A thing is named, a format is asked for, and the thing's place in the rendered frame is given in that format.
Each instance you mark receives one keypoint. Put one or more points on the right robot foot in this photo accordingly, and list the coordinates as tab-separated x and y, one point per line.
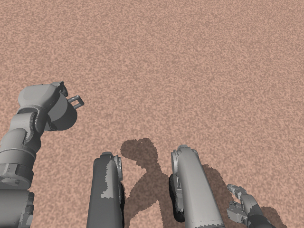
179	216

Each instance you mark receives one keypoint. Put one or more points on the left robot hand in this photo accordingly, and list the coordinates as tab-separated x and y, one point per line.
45	96

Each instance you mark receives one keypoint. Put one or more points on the mug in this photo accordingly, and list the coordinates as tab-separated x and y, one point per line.
63	114

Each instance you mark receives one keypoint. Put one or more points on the right robot arm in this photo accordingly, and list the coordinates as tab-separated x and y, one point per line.
258	221

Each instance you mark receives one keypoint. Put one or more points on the right robot hand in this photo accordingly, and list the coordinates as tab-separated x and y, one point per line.
240	212

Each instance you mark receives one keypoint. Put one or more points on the left robot arm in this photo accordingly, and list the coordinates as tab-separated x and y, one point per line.
17	156

